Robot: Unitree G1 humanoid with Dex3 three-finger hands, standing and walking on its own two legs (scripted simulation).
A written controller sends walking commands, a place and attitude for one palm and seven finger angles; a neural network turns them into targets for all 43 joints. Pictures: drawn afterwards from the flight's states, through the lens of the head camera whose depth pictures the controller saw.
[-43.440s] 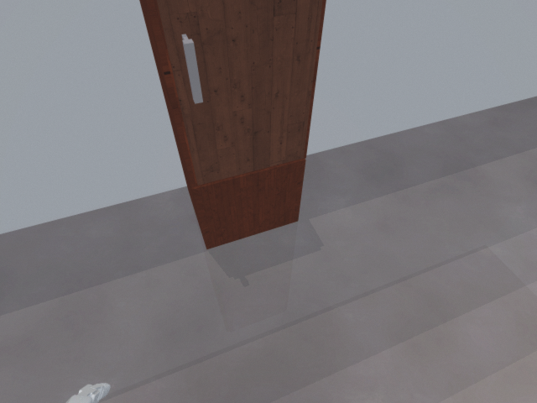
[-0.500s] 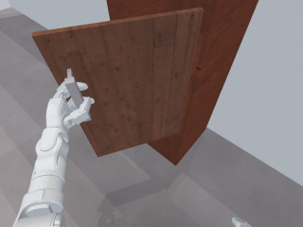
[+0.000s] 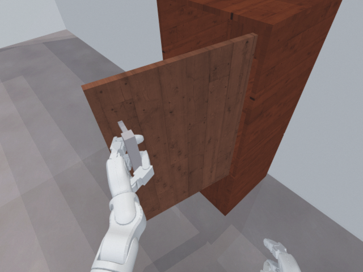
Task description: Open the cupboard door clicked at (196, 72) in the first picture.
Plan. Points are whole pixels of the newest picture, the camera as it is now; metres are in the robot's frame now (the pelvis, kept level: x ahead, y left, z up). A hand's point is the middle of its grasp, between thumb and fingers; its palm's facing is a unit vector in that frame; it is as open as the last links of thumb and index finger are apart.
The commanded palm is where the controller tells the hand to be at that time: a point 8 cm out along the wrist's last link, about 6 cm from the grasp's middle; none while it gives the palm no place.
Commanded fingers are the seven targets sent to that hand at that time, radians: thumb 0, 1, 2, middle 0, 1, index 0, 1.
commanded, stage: pull the door open along its arc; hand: left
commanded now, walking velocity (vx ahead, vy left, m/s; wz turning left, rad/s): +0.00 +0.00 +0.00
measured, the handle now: (131, 152) +0.35 +0.14 +0.09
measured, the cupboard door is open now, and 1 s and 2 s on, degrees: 79 83 85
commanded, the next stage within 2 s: open thumb and fingers to let go in 0.08 s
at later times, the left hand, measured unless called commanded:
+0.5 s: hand (150, 177) +0.28 +0.09 +0.10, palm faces +0.35 -0.93 +0.01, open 8.4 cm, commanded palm +0.24 +0.12 +0.09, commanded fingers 0.00 -0.29 0.39 -0.31 -1.22 -0.31 -1.22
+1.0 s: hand (151, 179) +0.28 +0.08 +0.10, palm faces +0.31 -0.95 +0.01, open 15.2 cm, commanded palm +0.23 +0.13 +0.09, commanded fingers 0.00 -0.50 0.30 -0.15 -0.30 -0.15 -0.30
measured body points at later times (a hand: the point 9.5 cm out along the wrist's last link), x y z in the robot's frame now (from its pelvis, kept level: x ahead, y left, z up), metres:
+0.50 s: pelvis +0.00 +0.00 +0.00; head -0.01 -0.02 +0.45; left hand +0.26 +0.13 +0.10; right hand +0.19 -0.20 -0.09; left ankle -0.02 +0.13 -0.73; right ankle +0.01 -0.10 -0.73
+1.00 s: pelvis -0.02 +0.02 +0.00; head -0.02 +0.00 +0.45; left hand +0.26 +0.13 +0.10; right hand +0.17 -0.19 -0.10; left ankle -0.02 +0.13 -0.73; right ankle +0.01 -0.10 -0.73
